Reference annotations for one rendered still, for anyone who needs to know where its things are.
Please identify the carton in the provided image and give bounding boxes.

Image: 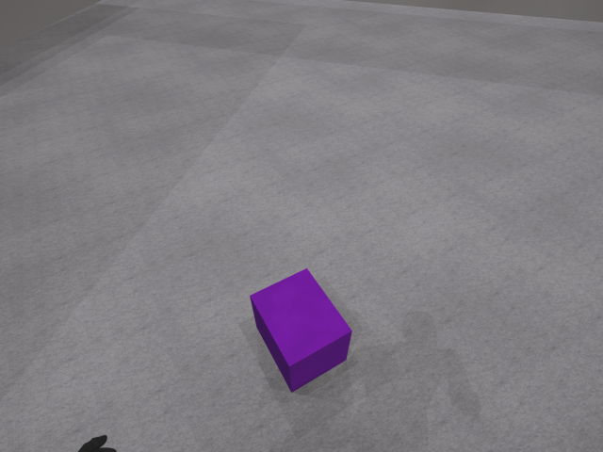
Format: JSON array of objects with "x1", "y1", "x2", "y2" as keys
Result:
[{"x1": 250, "y1": 268, "x2": 352, "y2": 393}]

